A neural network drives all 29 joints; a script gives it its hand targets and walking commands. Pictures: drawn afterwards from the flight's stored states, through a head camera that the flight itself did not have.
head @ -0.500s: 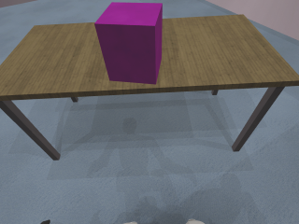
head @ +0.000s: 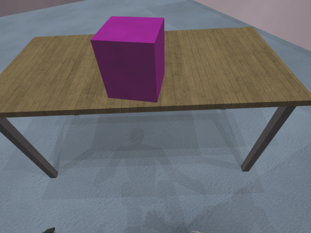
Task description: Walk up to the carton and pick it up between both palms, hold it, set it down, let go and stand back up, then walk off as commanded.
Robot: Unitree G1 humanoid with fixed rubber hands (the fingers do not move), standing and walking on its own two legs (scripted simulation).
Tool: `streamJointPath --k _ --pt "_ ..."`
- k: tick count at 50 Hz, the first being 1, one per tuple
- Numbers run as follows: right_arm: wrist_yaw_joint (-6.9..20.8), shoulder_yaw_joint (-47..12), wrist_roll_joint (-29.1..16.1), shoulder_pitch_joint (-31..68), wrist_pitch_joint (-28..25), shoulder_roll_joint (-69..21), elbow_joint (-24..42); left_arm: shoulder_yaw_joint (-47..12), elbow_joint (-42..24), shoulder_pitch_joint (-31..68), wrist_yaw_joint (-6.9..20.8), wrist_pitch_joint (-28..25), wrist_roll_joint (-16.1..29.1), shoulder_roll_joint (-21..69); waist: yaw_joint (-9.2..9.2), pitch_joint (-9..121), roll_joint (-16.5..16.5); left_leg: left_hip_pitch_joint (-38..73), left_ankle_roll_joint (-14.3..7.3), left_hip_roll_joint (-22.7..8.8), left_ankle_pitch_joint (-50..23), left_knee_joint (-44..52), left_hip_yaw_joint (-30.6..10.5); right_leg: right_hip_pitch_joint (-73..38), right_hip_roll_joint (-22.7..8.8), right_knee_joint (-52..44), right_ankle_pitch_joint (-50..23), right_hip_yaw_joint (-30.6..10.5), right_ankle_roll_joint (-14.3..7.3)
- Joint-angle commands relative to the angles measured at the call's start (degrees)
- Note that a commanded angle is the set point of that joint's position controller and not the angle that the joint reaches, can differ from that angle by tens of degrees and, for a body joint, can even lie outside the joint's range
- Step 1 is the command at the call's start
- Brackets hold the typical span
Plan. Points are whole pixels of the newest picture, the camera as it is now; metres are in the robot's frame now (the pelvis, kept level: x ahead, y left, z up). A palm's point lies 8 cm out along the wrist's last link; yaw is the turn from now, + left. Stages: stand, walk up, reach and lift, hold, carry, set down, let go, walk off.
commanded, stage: walk up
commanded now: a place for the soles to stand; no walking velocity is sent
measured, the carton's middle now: (134, 60) +0.73 +0.11 +0.07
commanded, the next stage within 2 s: none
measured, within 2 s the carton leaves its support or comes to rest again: neither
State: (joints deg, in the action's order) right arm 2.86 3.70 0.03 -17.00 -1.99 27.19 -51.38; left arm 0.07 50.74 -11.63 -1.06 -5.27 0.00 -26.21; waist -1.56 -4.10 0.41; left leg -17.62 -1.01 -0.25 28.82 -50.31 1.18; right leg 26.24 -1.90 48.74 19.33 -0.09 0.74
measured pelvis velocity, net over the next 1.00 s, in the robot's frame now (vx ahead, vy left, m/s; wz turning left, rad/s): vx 0.16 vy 0.08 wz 0.02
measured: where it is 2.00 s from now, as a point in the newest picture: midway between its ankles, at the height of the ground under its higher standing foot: outside the picture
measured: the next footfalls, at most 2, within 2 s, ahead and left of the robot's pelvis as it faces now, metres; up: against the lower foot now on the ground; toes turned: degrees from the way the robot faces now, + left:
left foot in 0.40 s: +0.19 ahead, +0.18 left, +0.00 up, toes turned +4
right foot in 0.80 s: +0.22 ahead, -0.07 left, +0.00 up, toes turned +0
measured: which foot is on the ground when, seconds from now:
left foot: up 0.00-0.38, down 0.40-0.82, up 0.84-1.00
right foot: down 0.00-0.42, up 0.44-0.78, down 0.80-1.00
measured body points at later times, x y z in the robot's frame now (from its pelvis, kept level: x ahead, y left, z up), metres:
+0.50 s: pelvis +0.10 +0.08 +0.00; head +0.11 +0.07 +0.45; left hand +0.17 +0.41 -0.09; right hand +0.18 -0.27 -0.10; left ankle +0.15 +0.18 -0.70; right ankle +0.06 -0.09 -0.66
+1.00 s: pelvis +0.16 +0.08 +0.00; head +0.18 +0.05 +0.45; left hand +0.19 +0.43 -0.07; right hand +0.25 -0.25 -0.12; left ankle +0.19 +0.20 -0.67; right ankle +0.18 -0.06 -0.70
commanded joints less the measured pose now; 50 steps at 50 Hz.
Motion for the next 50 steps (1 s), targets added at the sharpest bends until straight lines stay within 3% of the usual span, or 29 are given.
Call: streamJointPath --k 1,2,3,6,10,12,14,17,18,19,20,21,22,23,26,29,32,33,34,35,37,39,40,41,42,44,45,47,50 --pt "-0.87 2.69 1.05 8.0 -0.15 12.91 7.96 9.22 1.24 -12.76 -1.56 -1.93 0.95 -24.06 7.0 4.6 2.07 -32.9 -0.66 -1.15 2.61 -23.05 -8.6 -31.31 -24.21 -33.43 16.77 -42.94 -15.31" --pt "-0.72 2.73 0.97 5.87 -0.05 12.23 6.3 7.79 0.44 -9.25 -1.54 -2.02 1.25 -20.07 4.11 1.94 -0.66 -31.63 -0.71 -2.85 -0.68 -22.12 -8.29 -27.65 -20.46 -30.07 7.46 -34.42 -12.37" --pt "-0.32 2.56 0.89 5.26 -0.37 10.35 6.18 7.99 0.09 -9.34 -1.53 -1.86 0.56 -18.79 3.56 0.69 4.41 -32.53 0.26 -3.12 -1.95 -20.58 -6.83 -27.69 -17.91 -28.25 0.22 -27.74 -12.53" --pt "0.56 2.56 1.06 2.68 0.02 9.8 7.09 7.52 -1.39 -8.52 -1.16 -2.43 0.71 -17.46 2.41 1.08 9.2 -26.6 1.18 -4.72 -3.55 -12.41 -7.56 -24.62 -16.36 -24.78 -13.7 -21.06 -13.19" --pt "0.88 3.03 1.78 5.7 0.29 10.93 8.53 8.64 -2.82 -10.02 -1.2 -1.95 1.09 -19.2 4.77 -0.2 16.19 -26.88 1.61 -6.48 -2.64 -6.8 -4.32 -21.93 -17.73 -23.53 -12.84 -19.17 -15.73" --pt "0.94 2.98 1.26 7.83 -0.04 10.85 8.86 8.53 -3.18 -10.5 -1.18 -1.8 0.69 -19.5 5.11 -1.1 13.93 -26.24 1.87 -7.18 -3.77 -4.17 -3.23 -20.82 -17.9 -23.28 -15.67 -17.03 -15.39" --pt "1.27 3.35 1.38 7.88 -0.49 11.5 10.04 7.97 -3.47 -8.21 -1.23 -1.7 0.51 -19.46 4.15 -0.52 17.6 -23.39 0.99 -7.56 -3.92 -0.97 -5.02 -19.39 -18.03 -21.2 -18.63 -18.12 -15.15" --pt "1.33 3.42 1.5 6.9 -0.56 10.99 8.21 7.62 -3.61 -5.6 -1.1 -1.31 0.78 -20.61 3.82 0.71 16.48 -16.36 0.18 -6.06 -4.03 3.31 0.61 -16.86 -17.19 -18.53 -20.48 -14.05 -15.07" --pt "1.57 3.66 1.18 3.86 -0.87 10.71 6.42 6.83 -4.33 -1.37 -0.89 -0.76 0.6 -20.32 -1.15 1.01 16.11 -6.63 -0.6 -5.44 -8.16 11.26 0.29 -9.77 -15.2 -15.1 -15.92 -10.09 -12.97" --pt "0.95 5.15 1.77 -3.95 -1.34 12.26 4.31 6.38 -5.23 0.93 -0.92 -0.83 0.27 -16.7 -5.1 5.35 8.36 4.59 -0.85 -2.02 -8.35 17.95 4.25 -6.69 -10.84 -4.11 -20.6 -4.29 -10.45" --pt "0.02 6.34 1.93 -12.35 -2.02 14.71 1.52 5.29 -5.55 -2.05 -0.97 -0.65 0.28 -13.35 -8.09 10.02 -4.68 15.01 -0.89 -3.55 -6.61 23.32 -3.96 -1.41 -6.48 14.18 -18.73 0.63 -6.9" --pt "-0.83 6.97 2.45 -15.97 -2.2 18.05 1.83 2.62 -6.48 -3.18 -0.65 -0.97 0.16 -6.75 -7.91 7.58 -15.48 19.55 -2.19 -12.77 -7.47 24.6 -20.8 13.88 -0.17 25.22 8.45 1.46 -3.47" --pt "-0.95 6.87 1.69 -10.44 -2.11 20.55 3.55 3.62 -6.36 -0.26 -1.57 -0.74 0.33 -9.41 -6.82 1.17 -15.08 13.36 -6.18 -21.2 -1.09 38.43 -42.75 22.45 5.25 29.06 15.4 0.76 -2.83" --pt "-0.61 5.83 0.75 -6.07 -1.93 20.35 4.95 4.94 -5.66 0.7 -1.52 0.03 0.51 -15.42 -4.68 -0.92 -5.19 8.64 -9.62 -21.97 3.84 39.55 -44.87 20.28 1.87 28.76 10.71 -4.06 -3.96" --pt "-1.11 4.61 0.75 -1.06 -1.59 14.64 5.49 4.95 -0.75 -5.24 -0.28 0.58 0.96 -14.21 -1.6 0.54 -10.2 10.84 -4.02 -13.2 -5.36 32.24 -24.05 15.75 -3.09 21.0 2.96 -1.24 -3.27" --pt "-0.63 4.27 0.95 -1.94 -1.46 12.75 5.6 5.22 -0.33 -5.33 -0.34 1.03 0.94 -13.38 -1.31 0.03 -12.37 6.51 -7.52 -11.82 -13.59 30.35 -17.49 10.52 -3.77 14.82 3.51 0.98 -2.8" --pt "-0.39 4.46 1.65 -1.38 -0.97 13.36 6.68 4.85 -1.06 -0.8 -0.81 0.25 0.34 -12.84 -2.69 -1.23 -16.01 7.08 -11.97 -12.6 -12.07 29.11 -21.62 10.99 -2.97 8.95 8.81 1.1 -2.24" --pt "-0.14 4.69 1.54 0.86 -0.73 13.82 7.21 5.01 -0.97 -1.81 -1.01 0.21 0.45 -13.31 -2.97 -0.64 -19.14 7.08 -12.61 -11.43 -6.91 28.51 -18.33 9.2 -3.58 4.78 8.17 2.35 -1.65" --pt "-0.31 4.47 1.47 -1.48 -0.39 13.55 6.94 5.02 -1.38 -0.7 -0.72 -0.08 0.29 -13.38 -3.97 -1.63 -14.87 6.92 -13.5 -12.99 -11.67 28.07 -19.63 9.87 -2.67 3.28 11.39 3.09 -1.62" --pt "-0.26 4.59 1.6 -0.9 -0.17 14.09 7.36 4.98 -2.13 -1.96 -1.06 -0.32 0.35 -12.6 -3.37 1.28 -18.71 9.18 -14.23 -14.59 -13.66 25.64 -19.32 8.93 -2.84 0.57 14.17 2.72 -2.58" --pt "-0.05 3.96 2.27 -0.39 0.16 12.83 8.07 5.37 -0.39 -2.94 -1.5 -0.8 0.22 -13.31 -3.07 1.58 -17.56 6.83 -14.73 -14.37 -16.99 23.15 -19.93 5.87 -2.14 -4.63 13.83 2.92 -2.44" --pt "0.17 3.02 1.38 7.99 1.35 11.75 11.65 5.72 3.4 -15.71 -2.01 -2.37 0.57 -12.1 5.49 4.99 -10.14 -9.4 -11.21 -9.37 -20.57 7.64 -11.36 -17.86 0.2 -18.95 -0.17 3.4 -3.84" --pt "0.34 2.01 1.12 8.24 1.14 7.49 12.66 8.23 4.96 -23.47 -2.88 -2.82 -0.05 -17.02 9.88 10.02 2.13 -17.0 -5.97 -3.87 -18.29 -10.6 -3.5 -30.68 -4.48 -23.81 1.57 -7.83 -4.63" --pt "-0.02 0.44 1.47 7.33 0.84 3.49 14.82 9.42 3.39 -22.09 -3.35 -2.59 0.04 -22.91 7.91 7.72 14.72 -32.03 -1.09 2.11 3.99 -19.13 -0.8 -32.77 -19.17 -28.86 -2.55 -33.42 -8.57" --pt "-0.48 1.92 2.55 9.46 1.54 10.6 13.54 9.51 2.39 -17.86 -3.03 -2.15 0.22 -23.62 7.19 5.3 2.61 -36.9 0.19 -0.7 6.45 -20.2 -4.68 -29.82 -25.22 -31.97 9.9 -44.46 -15.34" --pt "-0.11 2.93 2.33 7.9 1.37 12.85 11.56 8.35 0.23 -12.51 -3.0 -2.08 0.48 -20.83 3.92 0.32 0.29 -35.12 -0.18 -4.4 0.9 -18.23 -6.84 -27.32 -21.12 -26.18 -1.43 -32.24 -15.0" --pt "0.07 3.2 2.16 7.13 1.27 12.24 10.98 8.46 -0.17 -11.54 -2.93 -2.14 0.72 -18.8 3.71 0.46 3.37 -32.53 -0.04 -4.91 0.17 -16.89 -5.97 -25.67 -18.23 -24.78 -5.66 -26.6 -14.11" --pt "0.63 3.59 1.84 5.99 0.89 11.24 10.95 7.61 -1.17 -12.02 -2.68 -2.23 0.44 -18.1 3.36 0.89 10.17 -29.58 0.34 -5.13 1.05 -12.84 -6.17 -23.5 -18.35 -22.25 -16.14 -23.34 -14.67" --pt "1.19 3.68 1.66 7.79 0.82 11.37 12.71 8.34 -3.28 -11.66 -2.42 -1.99 -0.07 -19.33 4.3 1.75 14.83 -25.9 0.59 -6.39 3.32 -6.54 -4.25 -18.59 -19.04 -20.54 -13.16 -20.79 -16.64"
